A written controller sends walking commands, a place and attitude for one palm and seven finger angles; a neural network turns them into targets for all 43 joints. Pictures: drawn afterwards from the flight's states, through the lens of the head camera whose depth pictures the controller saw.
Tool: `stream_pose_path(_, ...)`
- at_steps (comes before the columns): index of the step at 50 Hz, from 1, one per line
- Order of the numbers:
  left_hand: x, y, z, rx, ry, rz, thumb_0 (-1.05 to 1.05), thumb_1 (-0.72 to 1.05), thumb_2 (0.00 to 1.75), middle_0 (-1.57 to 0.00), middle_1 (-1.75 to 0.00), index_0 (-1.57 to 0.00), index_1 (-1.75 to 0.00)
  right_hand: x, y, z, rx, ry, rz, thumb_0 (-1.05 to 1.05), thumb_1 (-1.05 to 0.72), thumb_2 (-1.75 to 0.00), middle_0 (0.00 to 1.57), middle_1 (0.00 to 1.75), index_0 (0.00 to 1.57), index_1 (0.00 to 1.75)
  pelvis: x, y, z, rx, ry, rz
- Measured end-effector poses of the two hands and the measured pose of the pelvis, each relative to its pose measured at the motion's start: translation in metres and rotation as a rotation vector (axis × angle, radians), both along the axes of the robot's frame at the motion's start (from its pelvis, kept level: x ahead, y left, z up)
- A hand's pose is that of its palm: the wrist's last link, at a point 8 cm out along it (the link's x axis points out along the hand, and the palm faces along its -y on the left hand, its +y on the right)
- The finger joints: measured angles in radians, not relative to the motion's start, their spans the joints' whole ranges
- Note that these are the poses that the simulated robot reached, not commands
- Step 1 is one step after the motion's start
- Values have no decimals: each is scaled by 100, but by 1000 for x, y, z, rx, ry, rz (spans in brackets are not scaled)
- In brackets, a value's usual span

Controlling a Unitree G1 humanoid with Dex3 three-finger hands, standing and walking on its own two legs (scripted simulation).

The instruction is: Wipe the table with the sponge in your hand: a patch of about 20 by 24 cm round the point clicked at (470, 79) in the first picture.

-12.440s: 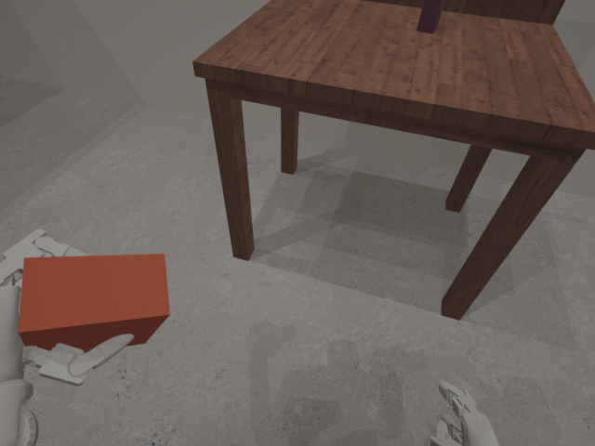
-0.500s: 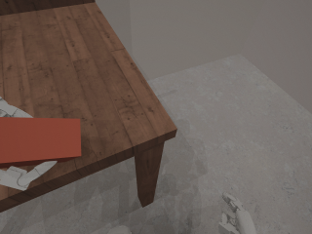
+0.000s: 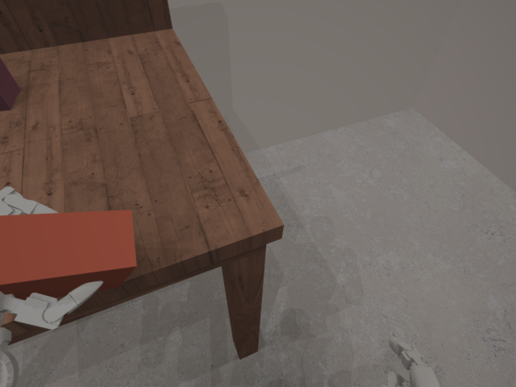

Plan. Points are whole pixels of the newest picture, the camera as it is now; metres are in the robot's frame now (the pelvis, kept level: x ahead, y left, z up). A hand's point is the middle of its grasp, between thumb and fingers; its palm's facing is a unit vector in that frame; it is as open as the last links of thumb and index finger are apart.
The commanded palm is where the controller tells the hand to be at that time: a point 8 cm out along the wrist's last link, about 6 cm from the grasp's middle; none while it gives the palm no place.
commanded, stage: come to a stop and stand still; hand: left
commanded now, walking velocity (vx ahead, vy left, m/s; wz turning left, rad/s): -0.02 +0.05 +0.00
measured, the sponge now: (89, 257) +0.23 +0.21 +0.15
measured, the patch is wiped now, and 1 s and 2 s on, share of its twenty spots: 0.00 0.00 0.00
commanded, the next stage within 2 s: look again from close up in 1.08 s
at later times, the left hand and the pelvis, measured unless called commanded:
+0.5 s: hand (16, 254) +0.22 +0.27 +0.17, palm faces +0.47 -0.82 -0.32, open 9.9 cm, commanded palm +0.17 +0.29 +0.18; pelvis +0.01 +0.01 +0.00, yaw +1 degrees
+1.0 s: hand out of the picture +0.20 +0.29 +0.18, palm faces +0.46 -0.83 -0.33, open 9.9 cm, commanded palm +0.13 +0.32 +0.18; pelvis -0.01 +0.03 +0.00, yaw +2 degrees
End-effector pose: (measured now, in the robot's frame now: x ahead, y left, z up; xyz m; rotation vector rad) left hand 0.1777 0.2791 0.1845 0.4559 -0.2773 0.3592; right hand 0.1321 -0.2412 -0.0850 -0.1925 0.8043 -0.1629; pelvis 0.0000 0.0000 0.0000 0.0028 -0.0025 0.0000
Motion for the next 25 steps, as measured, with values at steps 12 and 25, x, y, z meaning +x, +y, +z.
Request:
stream_pose_path(12,17,27,39,180,-146,-10,-2,-49,103,-77,-134,-77,-135,38,42,11,17,-89,145,1,-90,-90,20,30,20,30,-3,2,-2,1,-13,41)
stream_pose_path(25,-2,31,-1,-29,-82,57,-1,-48,103,-76,-135,-76,-135,36,16,13,-23,-63,192,1,-90,-90,20,30,20,30,11,11,1,-16,33,19)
